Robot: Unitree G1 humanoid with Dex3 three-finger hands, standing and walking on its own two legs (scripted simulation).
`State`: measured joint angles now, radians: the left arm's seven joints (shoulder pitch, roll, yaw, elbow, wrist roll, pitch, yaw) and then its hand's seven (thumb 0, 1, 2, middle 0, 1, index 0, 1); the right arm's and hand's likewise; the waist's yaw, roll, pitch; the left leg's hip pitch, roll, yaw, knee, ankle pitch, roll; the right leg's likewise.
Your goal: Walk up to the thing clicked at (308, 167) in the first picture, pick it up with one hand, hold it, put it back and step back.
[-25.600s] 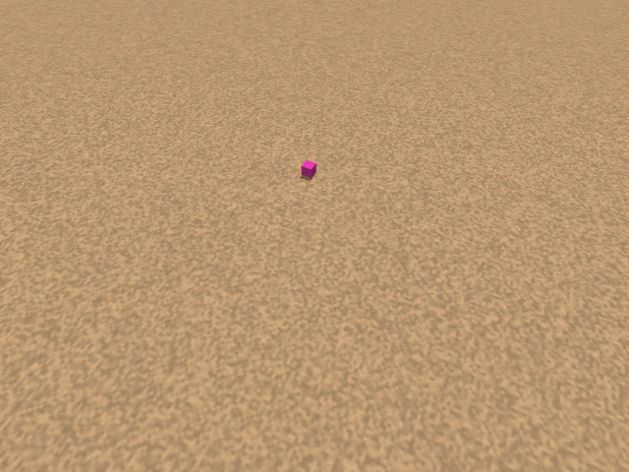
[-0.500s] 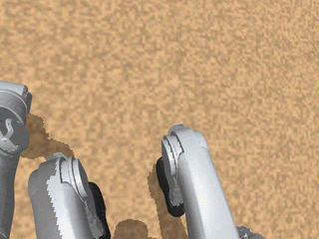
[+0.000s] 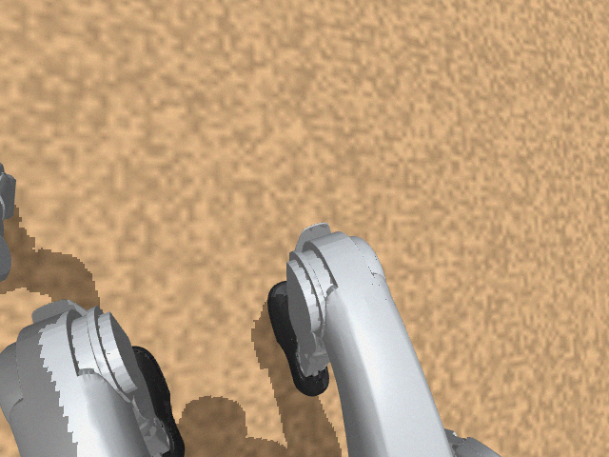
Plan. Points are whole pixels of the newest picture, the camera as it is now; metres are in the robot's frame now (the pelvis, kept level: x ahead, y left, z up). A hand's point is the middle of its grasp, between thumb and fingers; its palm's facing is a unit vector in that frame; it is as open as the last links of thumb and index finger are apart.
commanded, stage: rest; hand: left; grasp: from above
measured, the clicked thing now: out of the picture +0.47 +0.30 -0.24
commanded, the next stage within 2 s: open in 0.70 s
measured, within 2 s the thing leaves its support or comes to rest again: rests again in 0.52 s
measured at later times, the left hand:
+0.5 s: hand out of the picture +0.46 +0.27 -0.25, palm faces -0.02 -0.49 -0.87, open 7.9 cm
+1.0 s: hand out of the picture +0.46 +0.27 -0.26, palm faces -0.02 -0.49 -0.87, open 8.4 cm
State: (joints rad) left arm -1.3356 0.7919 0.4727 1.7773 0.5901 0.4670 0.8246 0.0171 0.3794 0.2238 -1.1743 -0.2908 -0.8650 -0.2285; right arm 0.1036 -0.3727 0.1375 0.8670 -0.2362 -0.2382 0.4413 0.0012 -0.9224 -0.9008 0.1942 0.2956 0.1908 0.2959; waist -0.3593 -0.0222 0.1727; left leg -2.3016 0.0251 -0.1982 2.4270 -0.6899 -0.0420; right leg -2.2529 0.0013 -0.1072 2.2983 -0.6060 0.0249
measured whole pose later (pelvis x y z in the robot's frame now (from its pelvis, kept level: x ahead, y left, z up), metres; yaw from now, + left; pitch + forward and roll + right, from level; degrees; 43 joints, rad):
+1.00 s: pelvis +0.00 +0.01 -0.02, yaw -3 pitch +27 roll -13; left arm -1.30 0.91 0.41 1.79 0.42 0.42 0.87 0.01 0.31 0.37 -0.89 -0.39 -0.76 -0.37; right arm 0.07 -0.44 0.31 0.68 -0.21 -0.22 0.52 0.00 -0.92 -0.90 0.19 0.30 0.19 0.30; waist -0.43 -0.09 0.29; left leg -2.30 0.01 -0.27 2.53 -0.72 -0.04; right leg -2.21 0.01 -0.16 2.35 -0.62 0.04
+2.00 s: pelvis +0.00 +0.01 -0.02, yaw -3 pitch +26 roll -13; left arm -1.28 0.92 0.40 1.78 0.39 0.41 0.87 0.00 -0.35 0.87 -0.20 -0.90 -0.19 -0.92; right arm 0.07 -0.45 0.32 0.68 -0.20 -0.23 0.51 0.00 -0.91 -0.90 0.19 0.30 0.19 0.30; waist -0.43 -0.10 0.30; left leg -2.28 0.00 -0.28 2.54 -0.73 -0.04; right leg -2.19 0.00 -0.17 2.35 -0.64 0.04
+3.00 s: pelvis +0.00 +0.00 +0.01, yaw +4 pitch +31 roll -5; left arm -1.03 0.64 0.10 1.58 1.03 0.05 0.40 0.00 -0.37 0.87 -0.22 -0.89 -0.23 -0.89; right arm 0.17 -0.33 0.08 0.84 -0.13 -0.23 0.23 0.00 -0.92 -0.90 0.20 0.30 0.19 0.30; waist -0.27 0.03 -0.02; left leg -2.26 0.02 -0.13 2.39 -0.68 -0.03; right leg -2.24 -0.01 -0.05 2.31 -0.62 0.02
